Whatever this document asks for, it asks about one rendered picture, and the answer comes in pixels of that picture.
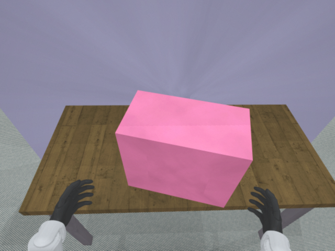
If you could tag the robot left hand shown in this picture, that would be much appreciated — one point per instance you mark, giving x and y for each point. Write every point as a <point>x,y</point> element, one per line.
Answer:
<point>68,202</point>

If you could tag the robot right forearm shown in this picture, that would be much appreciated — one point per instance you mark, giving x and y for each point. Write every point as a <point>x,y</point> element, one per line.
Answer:
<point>274,241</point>

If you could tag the robot left forearm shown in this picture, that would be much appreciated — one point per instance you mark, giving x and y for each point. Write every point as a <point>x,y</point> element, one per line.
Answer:
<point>50,237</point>

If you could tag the table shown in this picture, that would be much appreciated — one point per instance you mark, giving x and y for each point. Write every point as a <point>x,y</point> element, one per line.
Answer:
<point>84,146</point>

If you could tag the robot right hand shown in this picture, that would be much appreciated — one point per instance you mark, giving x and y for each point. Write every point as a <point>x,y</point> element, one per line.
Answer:
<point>271,215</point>

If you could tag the carton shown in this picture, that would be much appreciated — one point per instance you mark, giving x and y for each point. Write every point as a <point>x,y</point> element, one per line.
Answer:
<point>192,149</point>

